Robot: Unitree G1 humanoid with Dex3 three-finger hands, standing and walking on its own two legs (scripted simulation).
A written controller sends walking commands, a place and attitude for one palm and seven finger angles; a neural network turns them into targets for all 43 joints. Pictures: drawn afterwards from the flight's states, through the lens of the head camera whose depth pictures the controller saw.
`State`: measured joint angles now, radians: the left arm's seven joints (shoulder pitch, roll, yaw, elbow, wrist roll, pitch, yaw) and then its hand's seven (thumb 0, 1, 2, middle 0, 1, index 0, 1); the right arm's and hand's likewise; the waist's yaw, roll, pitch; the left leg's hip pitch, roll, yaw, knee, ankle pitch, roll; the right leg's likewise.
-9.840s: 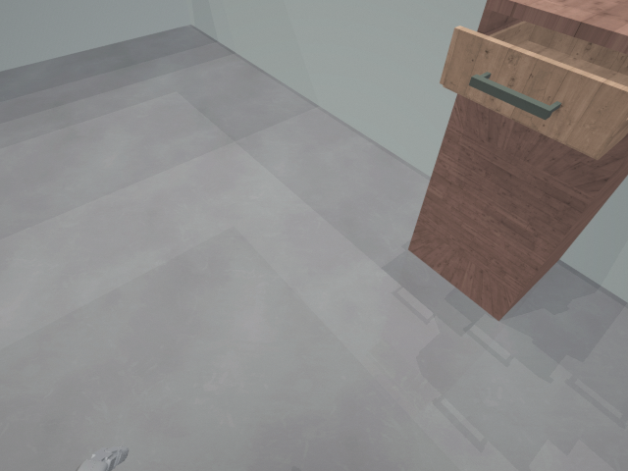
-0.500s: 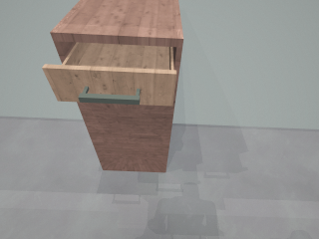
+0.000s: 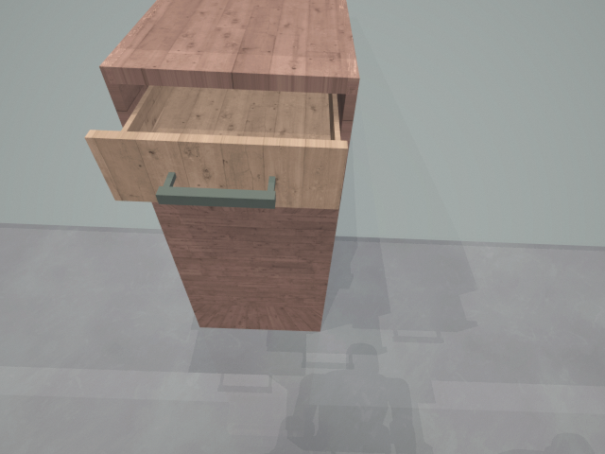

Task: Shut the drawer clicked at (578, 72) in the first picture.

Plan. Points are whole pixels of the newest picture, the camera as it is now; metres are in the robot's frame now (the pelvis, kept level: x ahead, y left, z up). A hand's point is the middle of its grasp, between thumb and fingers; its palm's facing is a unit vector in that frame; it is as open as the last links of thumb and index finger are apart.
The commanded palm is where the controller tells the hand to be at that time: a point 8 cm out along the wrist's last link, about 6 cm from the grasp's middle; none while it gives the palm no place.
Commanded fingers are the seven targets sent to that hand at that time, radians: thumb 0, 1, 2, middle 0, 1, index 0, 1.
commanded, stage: look again from close up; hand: left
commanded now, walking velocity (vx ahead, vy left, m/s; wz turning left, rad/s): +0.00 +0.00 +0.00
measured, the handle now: (219, 188) +0.47 +0.16 +0.08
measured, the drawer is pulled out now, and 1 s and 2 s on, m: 0.15 0.15 0.15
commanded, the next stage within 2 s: raise the hand and make a fist in 0.50 s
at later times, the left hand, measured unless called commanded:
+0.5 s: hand out of the picture +0.05 +0.17 -0.18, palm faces +0.03 -0.97 -0.22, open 7.3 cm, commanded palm none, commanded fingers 0.00 0.90 0.90 -0.20 -0.30 -0.20 -0.30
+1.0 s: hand (207, 411) +0.18 +0.13 -0.02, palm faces +0.02 -1.00 +0.01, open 6.1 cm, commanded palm +0.15 +0.21 +0.00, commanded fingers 0.00 0.90 0.90 -0.62 -0.75 -0.62 -0.75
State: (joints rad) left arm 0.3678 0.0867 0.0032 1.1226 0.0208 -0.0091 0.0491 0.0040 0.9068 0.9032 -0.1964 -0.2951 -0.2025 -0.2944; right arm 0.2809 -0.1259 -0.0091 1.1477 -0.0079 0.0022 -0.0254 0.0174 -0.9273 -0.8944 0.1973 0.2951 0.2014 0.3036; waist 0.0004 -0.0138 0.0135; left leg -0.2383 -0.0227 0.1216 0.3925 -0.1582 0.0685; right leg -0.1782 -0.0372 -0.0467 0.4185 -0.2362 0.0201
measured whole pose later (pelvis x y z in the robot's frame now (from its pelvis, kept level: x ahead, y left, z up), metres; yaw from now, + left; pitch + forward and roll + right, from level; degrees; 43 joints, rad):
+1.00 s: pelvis +0.00 -0.06 -0.05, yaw +2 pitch +7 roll +1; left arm 0.46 0.19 0.16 0.10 -0.26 -0.39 -0.34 0.01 0.91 0.90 -0.43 -0.55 -0.44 -0.55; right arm 0.15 -0.26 -0.06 0.54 0.03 -0.21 -0.02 0.01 -0.91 -0.89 0.20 0.30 0.20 0.30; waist 0.00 -0.04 -0.10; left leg -0.60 0.03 0.06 0.83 -0.35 -0.01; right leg -0.53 0.00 -0.09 0.88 -0.48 -0.06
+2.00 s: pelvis +0.01 +0.00 -0.01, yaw +1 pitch -2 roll +0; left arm 0.09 0.21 0.05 -0.39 -0.21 0.30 -0.11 0.02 0.90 0.90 -1.37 -1.56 -1.37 -1.56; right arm 0.16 -0.18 0.12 0.57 0.04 -0.16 -0.05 0.02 -0.90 -0.89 0.20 0.30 0.21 0.30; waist 0.06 0.05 -0.05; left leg -0.27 -0.04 0.03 0.56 -0.26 0.05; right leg -0.18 -0.03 -0.04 0.55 -0.33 0.01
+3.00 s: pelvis +0.02 -0.05 -0.01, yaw +1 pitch -1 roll +0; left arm -0.06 0.28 0.26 0.02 -0.28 0.15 -0.23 0.02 0.90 0.90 -1.40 -1.60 -1.41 -1.60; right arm 0.21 -0.26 0.05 0.64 0.07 -0.18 -0.08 0.02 -0.91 -0.89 0.20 0.30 0.20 0.30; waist 0.03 0.04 -0.04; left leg -0.25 0.02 0.00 0.52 -0.25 -0.01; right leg -0.17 0.03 -0.06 0.52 -0.33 -0.05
